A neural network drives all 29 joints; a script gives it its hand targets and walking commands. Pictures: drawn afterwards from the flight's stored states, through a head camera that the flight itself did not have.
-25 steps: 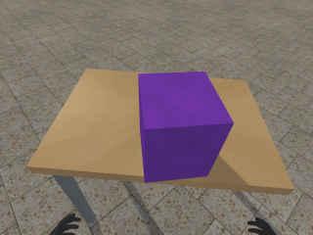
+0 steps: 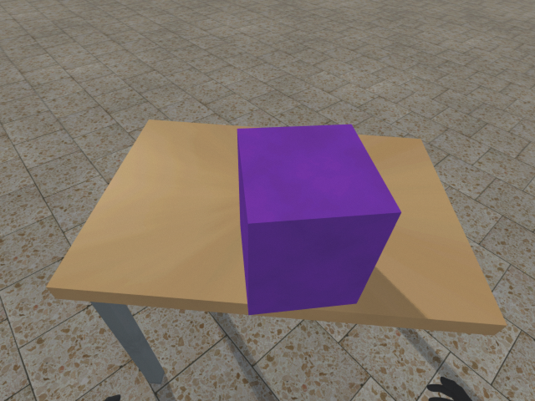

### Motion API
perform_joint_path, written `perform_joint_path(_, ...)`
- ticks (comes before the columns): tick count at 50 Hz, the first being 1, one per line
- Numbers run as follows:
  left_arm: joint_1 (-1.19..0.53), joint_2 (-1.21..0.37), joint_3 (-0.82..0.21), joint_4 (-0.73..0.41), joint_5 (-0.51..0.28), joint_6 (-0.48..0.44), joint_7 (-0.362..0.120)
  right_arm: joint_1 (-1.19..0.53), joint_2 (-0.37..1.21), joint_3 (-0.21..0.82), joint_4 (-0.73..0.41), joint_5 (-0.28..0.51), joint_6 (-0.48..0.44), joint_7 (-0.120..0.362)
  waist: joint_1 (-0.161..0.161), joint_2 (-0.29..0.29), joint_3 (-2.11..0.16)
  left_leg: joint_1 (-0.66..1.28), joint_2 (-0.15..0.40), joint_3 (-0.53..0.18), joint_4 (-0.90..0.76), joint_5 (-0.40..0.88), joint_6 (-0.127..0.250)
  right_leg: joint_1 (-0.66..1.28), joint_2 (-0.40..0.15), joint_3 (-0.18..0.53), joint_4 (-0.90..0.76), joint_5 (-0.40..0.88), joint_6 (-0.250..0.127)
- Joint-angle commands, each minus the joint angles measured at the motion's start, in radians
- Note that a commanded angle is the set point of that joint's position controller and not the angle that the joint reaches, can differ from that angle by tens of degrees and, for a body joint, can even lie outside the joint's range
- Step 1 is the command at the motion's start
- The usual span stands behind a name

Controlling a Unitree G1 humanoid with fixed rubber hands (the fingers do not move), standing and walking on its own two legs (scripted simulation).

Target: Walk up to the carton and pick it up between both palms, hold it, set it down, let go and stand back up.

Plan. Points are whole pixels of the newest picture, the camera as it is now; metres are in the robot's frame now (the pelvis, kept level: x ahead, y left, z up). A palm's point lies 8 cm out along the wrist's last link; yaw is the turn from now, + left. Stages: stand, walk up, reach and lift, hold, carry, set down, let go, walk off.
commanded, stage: stand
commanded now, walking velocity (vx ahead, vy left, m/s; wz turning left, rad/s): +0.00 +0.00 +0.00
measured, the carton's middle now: (299, 220) +0.42 -0.01 +0.05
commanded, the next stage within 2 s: none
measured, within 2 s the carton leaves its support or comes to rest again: neither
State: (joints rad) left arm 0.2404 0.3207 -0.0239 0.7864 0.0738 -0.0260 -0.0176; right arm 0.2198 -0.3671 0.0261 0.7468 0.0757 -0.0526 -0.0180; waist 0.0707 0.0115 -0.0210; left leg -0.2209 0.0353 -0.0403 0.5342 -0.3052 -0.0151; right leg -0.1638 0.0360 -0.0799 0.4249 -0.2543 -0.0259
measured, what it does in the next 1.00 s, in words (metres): stands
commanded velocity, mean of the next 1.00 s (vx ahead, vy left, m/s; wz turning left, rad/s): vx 0.00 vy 0.00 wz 0.00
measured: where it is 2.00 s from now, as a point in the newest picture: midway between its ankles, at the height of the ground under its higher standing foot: outside the picture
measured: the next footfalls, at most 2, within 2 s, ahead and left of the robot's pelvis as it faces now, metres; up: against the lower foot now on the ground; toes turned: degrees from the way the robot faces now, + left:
none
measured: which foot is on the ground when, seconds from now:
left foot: down 0.00-1.00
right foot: down 0.00-1.00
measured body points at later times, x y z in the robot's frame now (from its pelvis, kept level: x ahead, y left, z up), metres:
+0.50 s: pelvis +0.00 +0.00 +0.00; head -0.01 +0.01 +0.45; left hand +0.09 +0.28 -0.12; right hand +0.14 -0.28 -0.09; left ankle -0.01 +0.12 -0.74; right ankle -0.02 -0.10 -0.74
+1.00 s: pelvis -0.02 +0.00 +0.00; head -0.03 +0.00 +0.45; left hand +0.07 +0.28 -0.12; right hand +0.12 -0.29 -0.10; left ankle -0.01 +0.12 -0.74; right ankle -0.02 -0.10 -0.74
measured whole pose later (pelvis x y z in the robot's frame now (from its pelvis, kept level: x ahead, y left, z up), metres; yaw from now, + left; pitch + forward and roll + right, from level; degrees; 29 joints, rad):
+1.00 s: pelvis -0.02 +0.00 +0.00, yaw +0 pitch -2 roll -2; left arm 0.24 0.32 -0.02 0.85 0.07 -0.03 -0.01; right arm 0.22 -0.37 0.03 0.85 0.08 -0.05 -0.02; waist 0.07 0.02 -0.03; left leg -0.22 0.04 -0.04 0.53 -0.28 -0.01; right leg -0.16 0.04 -0.08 0.42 -0.23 -0.03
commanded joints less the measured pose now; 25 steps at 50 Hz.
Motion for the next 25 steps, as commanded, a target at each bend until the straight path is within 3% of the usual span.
perform_joint_path(1,-0.04,0.209,0.081,0.019,-0.061,-0.047,0.011,-0.024,-0.207,-0.068,-0.016,-0.112,-0.003,-0.003,-0.048,0.048,-0.054,0.031,0.088,-0.084,-0.068,0.32,0.089,0.053,-0.163,0.13,-0.044,0.26,-0.018)
perform_joint_path(2,-0.018,0.222,0.086,0.026,-0.068,-0.047,0.015,-0.027,-0.215,-0.066,-0.006,-0.117,0.001,0.002,-0.049,0.024,-0.062,0.054,0.086,-0.075,-0.088,0.287,0.086,0.046,-0.158,0.134,-0.04,0.213,-0.009)
perform_joint_path(3,-0.027,0.225,0.083,0.033,-0.065,-0.042,0.012,-0.081,-0.226,-0.076,-0.022,-0.113,0.006,0.0,-0.049,0.035,-0.045,0.046,0.079,-0.071,-0.086,0.295,0.08,0.01,-0.138,0.114,-0.052,0.161,-0.004)
perform_joint_path(4,-0.024,0.215,0.087,0.036,-0.057,-0.045,0.013,-0.052,-0.194,-0.067,-0.021,-0.112,0.006,-0.001,-0.045,-0.022,-0.03,0.039,0.079,-0.07,-0.072,0.285,0.076,0.033,-0.142,0.112,-0.06,0.204,-0.01)
perform_joint_path(5,-0.039,0.221,0.083,0.014,-0.06,-0.046,0.01,-0.093,-0.207,-0.072,-0.026,-0.105,0.006,-0.001,-0.05,0.027,-0.037,0.06,0.085,-0.064,-0.074,0.31,0.072,0.006,-0.141,0.109,-0.057,0.196,0.004)
perform_joint_path(7,-0.053,0.232,0.082,0.021,-0.069,-0.049,0.011,-0.065,-0.183,-0.057,-0.033,-0.101,0.007,0.006,-0.06,-0.014,-0.046,0.053,0.09,-0.07,-0.07,0.34,0.074,0.029,-0.153,0.128,-0.058,0.26,0.002)
perform_joint_path(8,-0.028,0.218,0.074,0.05,-0.064,-0.048,0.014,-0.076,-0.192,-0.062,0.005,-0.113,0.011,0.003,-0.062,0.015,-0.003,0.013,0.091,-0.094,-0.083,0.274,0.09,0.035,-0.159,0.138,-0.049,0.229,-0.022)
perform_joint_path(9,-0.032,0.246,0.082,0.035,-0.07,-0.046,0.018,-0.071,-0.191,-0.066,-0.012,-0.108,0.009,0.007,-0.059,0.053,-0.052,0.041,0.082,-0.058,-0.08,0.312,0.079,0.055,-0.158,0.141,-0.036,0.262,-0.018)
perform_joint_path(10,-0.021,0.231,0.074,0.036,-0.067,-0.047,0.018,-0.099,-0.18,-0.061,-0.01,-0.104,0.007,0.006,-0.046,0.041,-0.082,0.055,0.086,-0.066,-0.071,0.292,0.082,0.051,-0.167,0.143,-0.051,0.273,-0.016)
perform_joint_path(11,-0.06,0.235,0.08,0.029,-0.059,-0.046,0.013,-0.073,-0.18,-0.055,-0.003,-0.104,0.0,0.001,-0.065,-0.014,-0.012,0.022,0.077,-0.076,-0.079,0.299,0.081,0.04,-0.155,0.135,-0.059,0.271,-0.009)
perform_joint_path(13,-0.032,0.236,0.084,0.029,-0.074,-0.046,0.011,-0.067,-0.211,-0.065,-0.003,-0.112,0.002,0.002,-0.049,-0.023,-0.065,0.071,0.082,-0.073,-0.084,0.338,0.084,0.039,-0.141,0.106,-0.042,0.214,0.009)
perform_joint_path(14,-0.035,0.222,0.078,0.033,-0.065,-0.045,0.01,-0.067,-0.202,-0.068,-0.008,-0.11,0.003,0.009,-0.055,0.045,-0.022,0.072,0.084,-0.056,-0.075,0.346,0.078,0.017,-0.148,0.119,-0.06,0.236,0.004)
perform_joint_path(15,-0.039,0.225,0.075,0.046,-0.066,-0.043,0.013,-0.06,-0.215,-0.071,0.008,-0.116,0.005,0.008,-0.068,0.052,-0.009,0.064,0.086,-0.051,-0.081,0.335,0.069,0.033,-0.153,0.129,-0.08,0.287,-0.019)
perform_joint_path(16,-0.077,0.239,0.081,0.037,-0.06,-0.038,0.014,-0.097,-0.219,-0.07,0.004,-0.112,0.005,-0.002,-0.076,0.025,-0.035,0.044,0.086,-0.062,-0.094,0.304,0.068,0.026,-0.153,0.123,-0.063,0.27,-0.01)
perform_joint_path(18,-0.071,0.228,0.08,0.033,-0.058,-0.04,0.015,-0.102,-0.199,-0.065,0.002,-0.116,-0.002,0.001,-0.056,-0.006,-0.009,0.06,0.087,-0.079,-0.117,0.323,0.073,0.017,-0.143,0.111,-0.057,0.201,-0.011)
perform_joint_path(19,-0.041,0.235,0.084,0.039,-0.063,-0.038,0.011,-0.072,-0.21,-0.073,0.011,-0.109,-0.001,0.001,-0.054,-0.021,-0.082,0.078,0.089,-0.077,-0.098,0.336,0.084,0.049,-0.142,0.103,-0.051,0.234,-0.005)
perform_joint_path(22,-0.04,0.217,0.08,0.047,-0.074,-0.048,0.009,-0.094,-0.193,-0.062,0.014,-0.114,0.004,0.004,-0.045,0.048,-0.011,0.036,0.087,-0.079,-0.099,0.358,0.086,0.04,-0.153,0.133,-0.047,0.286,-0.004)
perform_joint_path(24,-0.033,0.258,0.094,0.058,-0.064,-0.039,0.017,-0.047,-0.21,-0.058,0.028,-0.116,0.004,-0.005,-0.069,0.003,-0.036,0.083,0.094,-0.083,-0.107,0.364,0.074,0.047,-0.158,0.128,-0.05,0.282,-0.007)
perform_joint_path(25,-0.048,0.258,0.091,0.042,-0.071,-0.039,0.012,-0.08,-0.211,-0.07,0.01,-0.112,0.002,-0.006,-0.055,0.026,-0.054,0.06,0.098,-0.074,-0.096,0.349,0.077,0.051,-0.144,0.106,-0.036,0.256,0.0)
